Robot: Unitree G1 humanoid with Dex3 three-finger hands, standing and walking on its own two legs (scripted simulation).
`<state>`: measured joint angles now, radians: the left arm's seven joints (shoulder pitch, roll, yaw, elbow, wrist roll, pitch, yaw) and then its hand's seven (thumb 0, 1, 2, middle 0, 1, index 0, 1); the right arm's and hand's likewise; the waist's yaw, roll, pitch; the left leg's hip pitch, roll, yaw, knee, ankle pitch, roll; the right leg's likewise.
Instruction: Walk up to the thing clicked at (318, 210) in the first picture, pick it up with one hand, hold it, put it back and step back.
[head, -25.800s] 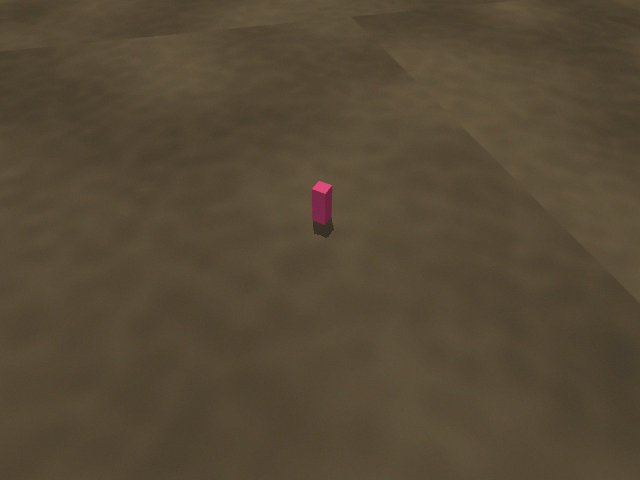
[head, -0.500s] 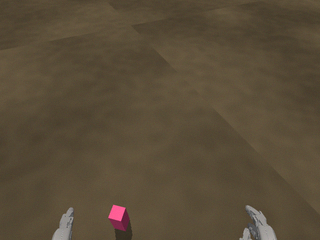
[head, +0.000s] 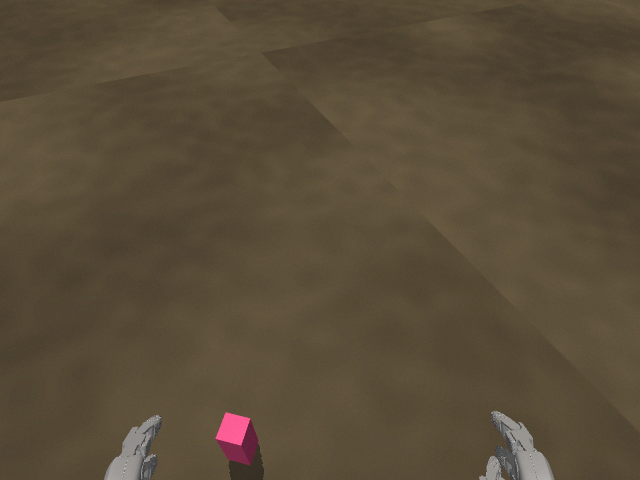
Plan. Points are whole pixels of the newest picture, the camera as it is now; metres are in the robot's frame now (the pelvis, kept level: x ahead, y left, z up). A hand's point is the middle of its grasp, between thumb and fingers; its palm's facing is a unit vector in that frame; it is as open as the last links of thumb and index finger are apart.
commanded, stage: stand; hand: left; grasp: from the side
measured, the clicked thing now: (238, 440) +0.39 +0.22 -0.63
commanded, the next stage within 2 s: none
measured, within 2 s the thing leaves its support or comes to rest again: neither
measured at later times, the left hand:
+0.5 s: hand out of the picture +0.05 +0.26 -0.11, palm faces +0.01 -0.94 -0.35, open 7.4 cm
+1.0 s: hand out of the picture +0.01 +0.25 -0.11, palm faces -0.02 -0.94 -0.35, open 7.4 cm
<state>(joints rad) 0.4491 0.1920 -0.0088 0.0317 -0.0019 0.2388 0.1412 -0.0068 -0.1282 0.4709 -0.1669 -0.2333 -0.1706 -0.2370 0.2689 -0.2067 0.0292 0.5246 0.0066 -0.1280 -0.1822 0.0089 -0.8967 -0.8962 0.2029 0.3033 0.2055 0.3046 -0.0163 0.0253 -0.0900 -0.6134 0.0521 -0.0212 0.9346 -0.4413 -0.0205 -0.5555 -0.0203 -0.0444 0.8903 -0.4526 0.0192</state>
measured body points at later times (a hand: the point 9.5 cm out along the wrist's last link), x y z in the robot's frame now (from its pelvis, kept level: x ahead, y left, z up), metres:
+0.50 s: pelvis -0.01 +0.01 +0.04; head -0.02 +0.02 +0.49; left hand +0.05 +0.31 -0.09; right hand +0.07 -0.27 -0.09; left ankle +0.02 +0.13 -0.69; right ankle +0.00 -0.13 -0.69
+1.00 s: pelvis -0.03 +0.00 +0.05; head -0.03 +0.00 +0.50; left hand +0.01 +0.30 -0.08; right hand +0.02 -0.29 -0.09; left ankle +0.02 +0.13 -0.69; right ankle +0.00 -0.13 -0.69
